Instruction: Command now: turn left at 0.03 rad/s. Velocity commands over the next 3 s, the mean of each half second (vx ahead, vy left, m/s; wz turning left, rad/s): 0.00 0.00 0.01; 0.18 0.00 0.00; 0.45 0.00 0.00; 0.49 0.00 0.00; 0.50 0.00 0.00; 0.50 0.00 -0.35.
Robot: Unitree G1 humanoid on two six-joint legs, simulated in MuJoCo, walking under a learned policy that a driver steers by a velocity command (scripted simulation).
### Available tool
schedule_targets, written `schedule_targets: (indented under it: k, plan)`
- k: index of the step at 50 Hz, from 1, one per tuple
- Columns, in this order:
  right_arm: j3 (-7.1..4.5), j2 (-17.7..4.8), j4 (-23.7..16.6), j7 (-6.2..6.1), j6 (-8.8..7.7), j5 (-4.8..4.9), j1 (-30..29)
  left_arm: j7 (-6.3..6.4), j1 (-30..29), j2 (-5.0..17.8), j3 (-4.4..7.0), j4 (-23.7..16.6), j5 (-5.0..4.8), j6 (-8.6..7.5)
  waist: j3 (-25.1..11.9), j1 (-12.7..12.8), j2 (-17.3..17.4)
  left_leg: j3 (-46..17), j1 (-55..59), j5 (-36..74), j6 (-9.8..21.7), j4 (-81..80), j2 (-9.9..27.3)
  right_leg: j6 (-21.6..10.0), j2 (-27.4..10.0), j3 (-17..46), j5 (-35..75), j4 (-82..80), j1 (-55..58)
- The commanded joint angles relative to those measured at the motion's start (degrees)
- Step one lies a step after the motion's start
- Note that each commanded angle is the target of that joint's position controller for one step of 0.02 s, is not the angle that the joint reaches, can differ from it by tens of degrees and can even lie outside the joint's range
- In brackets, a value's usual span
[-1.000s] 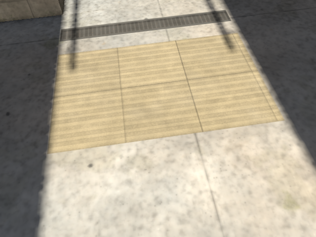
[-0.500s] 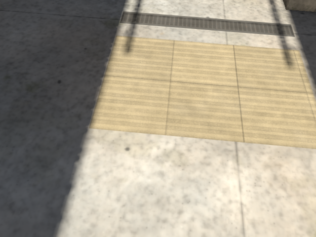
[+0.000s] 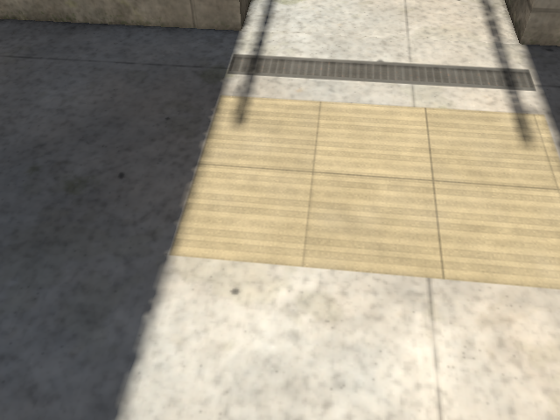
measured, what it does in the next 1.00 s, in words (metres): steps on the spot: left foot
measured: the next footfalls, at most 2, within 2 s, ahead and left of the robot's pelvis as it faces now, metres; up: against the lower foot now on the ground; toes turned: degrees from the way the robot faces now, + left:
left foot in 0.98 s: +0.10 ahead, +0.12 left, +0.00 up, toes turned +2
right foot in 1.44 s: +0.45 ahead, -0.03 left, +0.00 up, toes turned -4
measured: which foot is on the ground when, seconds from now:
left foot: down 0.00-0.72, up 0.74-0.96, down 0.98-1.00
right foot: down 0.00-0.96, up 0.98-1.00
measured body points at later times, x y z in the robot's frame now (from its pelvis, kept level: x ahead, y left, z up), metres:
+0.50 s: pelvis +0.00 +0.00 +0.00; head +0.01 -0.01 +0.45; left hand +0.03 +0.24 -0.15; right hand +0.00 -0.25 -0.16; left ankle -0.01 +0.12 -0.75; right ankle +0.00 -0.09 -0.75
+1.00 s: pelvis +0.07 +0.03 -0.01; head +0.07 +0.05 +0.44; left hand +0.01 +0.28 -0.17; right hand +0.09 -0.21 -0.15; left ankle +0.06 +0.12 -0.75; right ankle +0.00 -0.09 -0.74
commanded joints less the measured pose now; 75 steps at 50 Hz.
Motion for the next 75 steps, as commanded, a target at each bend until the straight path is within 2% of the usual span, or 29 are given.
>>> schedule_targets:
  k: [1, 15, 32, 33, 35, 37, 38, 40, 41, 43, 45, 47, 48, 49, 50, 51, 52, 53, 56, 60, 63, 66, 68, 70, 71, 72, 73, 74, 75]
  plan:
    - [-0.83, -5.4, 0.2, -0.31, -0.5, 0.03, 1.0, 0.21, 0.8, 6.8, 1.39, -0.4, 0.01, -0.56, -0.6, 0.3, 0.0, -4.4, -2.6, 8.0, 1.0, -2.9, 5.6, -1.4, -7.7, 7.6, 8.2, -4.1, 1.9]
    - [0.27, -3.7, 6.7, -0.8, -0.63, 0.08, 2.2, 0.56, 3.8, 5.0, 0.44, 6.7, -0.03, -0.51, 0.4, 0.4, -0.5, -3.7, -2.7, 7.4, 1.3, -3.0, 6.2, -1.2, -7.0, 7.5, 6.9, -4.7, 0.9]
    - [0.93, -0.8, 9.8, -1.26, -0.81, 0.09, 4.5, 0.98, 7.0, 2.1, 0.18, 10.7, 0.0, -0.56, 1.3, 0.6, -0.2, -2.9, -3.9, 6.7, 1.2, -2.2, 6.3, -1.3, -6.6, 7.6, 6.5, -4.4, 0.3]
    - [1.04, -0.3, 10.0, -1.27, -0.79, 0.0, 5.1, 0.94, 7.4, 1.9, 0.17, 11.0, 0.08, -0.52, 0.2, 0.7, -0.4, -2.6, -3.6, 3.0, 1.3, -2.3, 5.8, -1.4, -6.3, 7.7, 0.8, -5.2, 0.7]
    - [0.66, -0.7, 9.4, -1.19, -0.64, -0.44, 5.2, 0.87, 8.2, 4.2, 1.27, 11.1, 0.1, 0.01, 1.3, 1.1, -2.8, -0.1, -6.8, -8.8, 2.3, 2.1, 2.7, -3.1, -5.9, 9.7, -15.8, -6.3, -0.4]
    - [0.47, -0.3, 7.6, -0.56, -0.7, -1.42, 3.2, 0.65, 11.9, 5.8, 2.39, 11.6, 0.18, 0.62, 4.7, 2.9, -6.5, 3.0, -15.4, -17.4, 3.2, 10.5, 0.1, -7.3, -10.4, 17.8, -33.3, -10.7, -1.1]
    - [0.68, 0.9, 6.5, -0.13, -1.07, -1.91, 2.2, 0.62, 14.1, 6.3, 2.9, 12.2, 0.28, 0.69, 6.1, 3.5, -8.2, 5.7, -18.2, -16.4, 3.2, 15.4, 0.2, -9.9, -14.6, 23.2, -38.0, -13.5, -1.3]
    - [0.48, 0.8, 4.5, 0.5, -2.24, -1.99, -0.3, 0.41, 15.1, 5.6, 3.35, 12.2, 0.83, 0.03, 8.4, 3.7, -6.9, 6.3, -21.7, -14.4, 3.1, 23.4, 3.5, -12.9, -19.3, 28.4, -34.9, -16.9, -3.2]
    - [0.25, 0.5, 3.8, 0.84, -2.83, -1.81, -0.6, 0.27, 14.5, 5.9, 3.62, 11.8, 1.08, -0.52, 7.9, 3.2, -5.7, 5.9, -23.1, -14.9, 3.1, 25.6, 4.4, -13.1, -19.6, 27.8, -31.0, -17.0, -2.3]
    - [-0.08, 0.6, 3.0, 1.57, -3.89, -1.3, 0.0, 0.11, 12.7, 6.1, 3.97, 11.0, 0.76, -1.47, 6.1, 1.6, -4.9, 6.6, -21.1, -14.0, 3.1, 23.0, 5.0, -11.6, -17.6, 22.6, -24.5, -15.8, -2.4]
    - [-0.41, 1.1, 2.8, 1.81, -4.42, -0.78, 1.7, -0.03, 10.4, 5.8, 4.13, 10.1, 0.35, -1.96, 5.2, -0.1, -5.7, 8.8, -12.6, -11.0, 3.4, 15.7, 3.5, -9.7, -14.2, 16.6, -20.0, -13.6, -7.0]
    - [-0.75, 2.3, 5.5, 1.52, -4.51, -0.43, 9.4, -0.15, 8.2, 5.5, 4.3, 9.2, -0.13, -1.95, 4.3, -3.5, -4.3, 12.1, 2.5, -3.2, 3.4, 5.6, 0.5, -8.2, -10.6, 11.7, -20.9, -7.7, -15.8]
    - [-1.27, 1.2, 6.8, 1.12, -4.64, -0.64, 13.7, -0.27, 7.8, 4.1, 3.96, 8.6, 0.23, -2.24, 3.7, -4.8, -1.4, 9.8, 9.8, -5.3, 3.5, 2.7, 1.1, -7.0, -8.4, 9.5, -21.3, -1.7, -21.2]
    - [-2.14, -2.4, 7.5, 0.59, -5.16, -1.47, 19.5, -0.69, 6.5, 0.6, 2.95, 7.2, 0.5, -2.81, 2.0, -7.0, 8.8, -6.8, 15.3, -17.3, 4.8, -6.6, 12.6, -4.8, -3.1, 2.7, -18.8, 14.4, -27.1]
    - [-3.51, -8.2, 8.2, 0.57, -5.02, -0.92, 25.0, -1.17, 5.7, -1.7, 2.31, 5.0, 0.71, -3.23, 1.0, -7.3, 16.6, -29.5, 16.9, -34.3, 9.7, -16.1, 24.7, -3.4, 2.0, -3.3, -20.3, 29.4, -36.3]
    - [-3.58, -7.2, 8.3, 0.4, -4.43, -0.93, 21.8, -1.72, 5.1, 2.7, 3.26, 4.5, 2.2, -3.23, 5.2, -4.6, 10.2, -32.3, 9.9, -38.7, 12.6, -16.2, 26.3, -4.1, -2.1, 0.0, -17.8, 38.0, -37.2]
    - [-2.98, -4.5, 5.9, 0.9, -4.81, -0.79, 15.8, -2.42, 3.4, 2.7, 3.3, 4.4, 2.12, -3.47, 8.6, -2.0, 4.6, -26.8, 5.4, -33.3, 11.9, -16.0, 23.5, -4.1, -4.6, 1.6, -11.5, 40.2, -37.5]
    - [-2.71, -3.4, 4.7, 1.22, -5.49, -0.62, 12.7, -2.89, 3.9, 1.3, 3.02, 4.9, 1.64, -3.88, 8.4, -0.5, 3.1, -20.4, 3.8, -24.2, 10.6, -16.4, 20.3, -3.3, -5.8, 2.0, -6.7, 39.6, -35.5]
    - [-1.8, -0.5, 4.9, 0.86, -6.97, -0.36, 13.9, -3.5, 4.3, 1.4, 3.4, 5.7, 1.81, -3.59, 4.8, 0.8, 2.8, -7.8, 6.5, 0.4, 8.5, -15.1, 15.0, -1.1, -6.3, -0.7, 0.4, 38.3, -32.5]
    - [-1.22, 0.1, 6.7, 0.68, -7.27, -0.37, 19.3, -3.29, -3.6, 0.3, 3.16, 2.3, 1.47, -2.64, 4.5, -0.4, 4.1, -1.5, 8.2, 21.3, 8.8, -12.7, 13.5, 0.4, -5.5, -3.9, 3.0, 35.0, -35.5]
    - [-0.87, 0.3, 6.6, 0.42, -7.25, -0.49, 19.8, -3.27, -11.8, -0.9, 2.35, -1.2, 1.02, -2.57, 6.2, -1.7, 4.7, 1.2, 6.4, 28.1, 8.7, -12.7, 12.3, 0.7, -4.1, -6.3, 5.8, 24.3, -32.8]
    - [-1.03, -0.9, 7.0, 0.06, -7.36, -0.62, 20.4, -3.08, -15.3, -0.9, 1.9, -3.1, 0.46, -2.64, 6.4, -2.0, 6.0, 2.5, 7.3, 34.8, 8.7, -12.2, 13.1, -1.0, -2.3, -8.0, 7.4, 15.0, -26.5]
    - [-1.28, -1.9, 6.9, -0.07, -7.56, -0.62, 18.8, -2.48, -12.6, 0.6, 2.41, -3.1, 0.43, -2.87, 4.5, 0.2, 6.2, 3.7, 9.4, 47.4, 8.1, -7.9, 14.1, -3.4, -0.5, -8.4, 6.3, 12.1, -20.4]
    - [-1.8, -3.3, 6.7, -0.26, -7.46, -0.73, 17.2, -1.61, -1.3, 3.1, 3.74, 0.2, 0.26, -3.57, -1.7, 5.1, 6.2, 4.8, 11.7, 58.8, 7.1, 5.2, 14.2, -5.7, 2.1, -7.8, 4.2, 10.1, -8.9]
    - [-2.01, -3.8, 6.4, -0.14, -7.21, -0.42, 15.8, -1.13, 7.9, 4.2, 4.56, 3.2, 0.43, -4.06, -6.2, 9.1, 5.2, 5.9, 8.5, 54.4, 6.4, 16.1, 13.0, -6.9, 1.6, -7.1, 6.9, 5.8, 2.0]
    - [-1.59, -2.2, 5.2, 0.24, -7.17, -0.14, 16.2, -0.53, 16.3, 8.0, 5.8, 5.0, 1.81, -4.36, -11.7, 11.5, 1.4, 7.1, -2.0, 35.8, 6.1, 31.4, 10.5, -9.1, -8.2, 3.6, -1.7, 4.7, 15.2]
    - [-0.62, 5.1, 4.4, 1.06, -6.83, 1.35, 23.3, -0.79, 18.0, 12.7, 6.88, 4.8, 3.06, -4.14, -17.6, 6.6, -11.6, 8.9, -22.3, -13.2, 3.9, 54.8, -0.6, -17.7, -25.9, 34.1, -5.3, -0.3, 28.4]
    - [-2.24, -1.0, 4.3, 1.04, -6.56, 0.15, 19.4, -1.55, 14.1, 10.6, 6.78, 4.7, 0.5, -3.61, -15.8, 6.6, -4.5, 2.0, -27.7, -13.9, 5.2, 59.9, 0.3, -18.2, -24.4, 41.3, -12.8, -7.3, 23.9]
    - [-2.62, -1.6, 2.0, 1.17, -6.65, -0.26, 13.5, -1.66, 7.2, 7.3, 5.85, 3.5, -0.13, -3.78, -6.0, 3.9, -3.6, 2.3, -30.6, -8.1, 5.6, 58.0, 3.7, -16.1, -23.0, 31.8, -14.4, -9.2, 14.9]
